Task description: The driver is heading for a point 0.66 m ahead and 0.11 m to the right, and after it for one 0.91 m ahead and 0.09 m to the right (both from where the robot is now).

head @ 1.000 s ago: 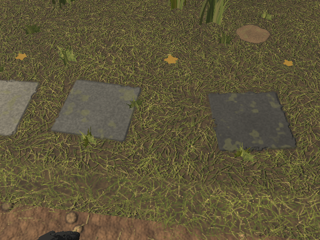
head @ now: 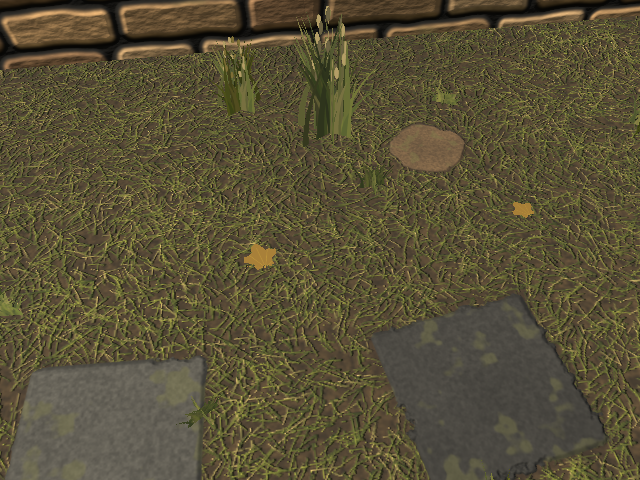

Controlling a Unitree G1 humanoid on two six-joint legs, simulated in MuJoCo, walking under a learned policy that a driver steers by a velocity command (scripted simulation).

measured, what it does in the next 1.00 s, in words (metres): walks ahead, turning right: right foot, then left foot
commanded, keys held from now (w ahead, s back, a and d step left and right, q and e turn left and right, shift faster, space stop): w+e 0.36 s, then w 0.58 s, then w+q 0.06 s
